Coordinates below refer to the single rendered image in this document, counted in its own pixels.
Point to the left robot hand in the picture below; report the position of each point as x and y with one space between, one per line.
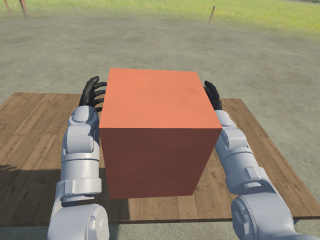
89 93

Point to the left robot forearm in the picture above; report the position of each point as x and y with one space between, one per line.
80 158

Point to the table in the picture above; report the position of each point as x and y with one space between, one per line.
32 127

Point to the left robot upper arm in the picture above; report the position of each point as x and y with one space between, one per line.
82 222

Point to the right robot upper arm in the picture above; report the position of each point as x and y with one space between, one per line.
263 216

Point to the right robot hand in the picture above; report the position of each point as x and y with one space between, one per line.
213 95

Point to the right robot forearm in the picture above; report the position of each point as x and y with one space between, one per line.
243 174

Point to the carton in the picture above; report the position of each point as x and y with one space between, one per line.
157 129

